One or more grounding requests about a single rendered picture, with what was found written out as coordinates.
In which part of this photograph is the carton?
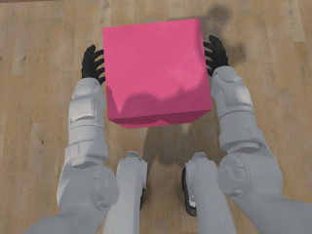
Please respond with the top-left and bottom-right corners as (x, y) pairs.
(102, 18), (213, 129)

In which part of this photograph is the robot left forearm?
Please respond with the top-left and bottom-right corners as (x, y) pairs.
(57, 77), (109, 199)

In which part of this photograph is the right robot hand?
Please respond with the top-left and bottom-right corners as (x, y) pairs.
(203, 35), (229, 78)

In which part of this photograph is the robot left shin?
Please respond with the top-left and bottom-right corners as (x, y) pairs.
(116, 151), (142, 196)

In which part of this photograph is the robot right thigh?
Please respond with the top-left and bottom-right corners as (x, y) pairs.
(185, 157), (237, 234)

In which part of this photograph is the left robot hand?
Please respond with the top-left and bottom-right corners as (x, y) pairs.
(81, 45), (105, 84)

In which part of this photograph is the robot left upper arm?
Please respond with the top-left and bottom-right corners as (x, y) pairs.
(22, 165), (120, 234)

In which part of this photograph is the robot right upper arm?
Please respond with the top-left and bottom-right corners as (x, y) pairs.
(217, 152), (312, 234)

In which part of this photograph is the robot right forearm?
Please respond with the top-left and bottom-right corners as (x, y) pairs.
(211, 65), (284, 183)

